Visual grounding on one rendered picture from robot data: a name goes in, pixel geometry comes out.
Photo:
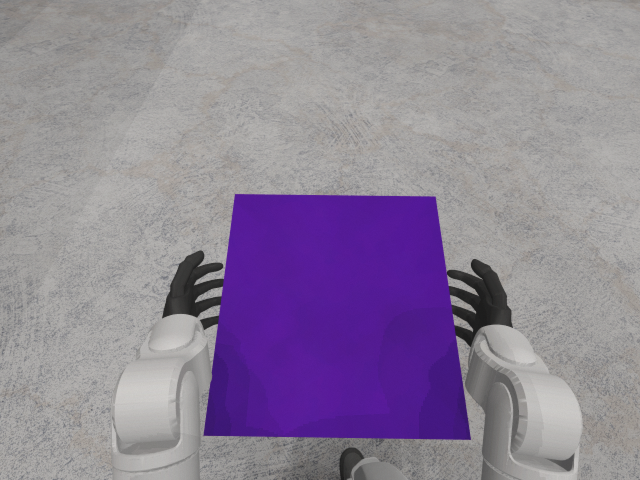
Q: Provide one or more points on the robot right hand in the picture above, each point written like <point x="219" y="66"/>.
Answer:
<point x="490" y="306"/>

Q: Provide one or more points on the right robot forearm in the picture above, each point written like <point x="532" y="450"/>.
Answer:
<point x="533" y="421"/>

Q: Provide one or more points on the left robot forearm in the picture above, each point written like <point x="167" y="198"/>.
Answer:
<point x="155" y="409"/>

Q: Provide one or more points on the robot left hand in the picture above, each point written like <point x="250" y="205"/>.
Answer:
<point x="183" y="293"/>

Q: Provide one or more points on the right robot foot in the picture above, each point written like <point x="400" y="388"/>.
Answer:
<point x="349" y="458"/>

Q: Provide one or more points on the robot right shin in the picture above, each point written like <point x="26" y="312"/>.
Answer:
<point x="364" y="461"/>

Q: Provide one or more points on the carton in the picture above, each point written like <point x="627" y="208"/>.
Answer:
<point x="336" y="322"/>

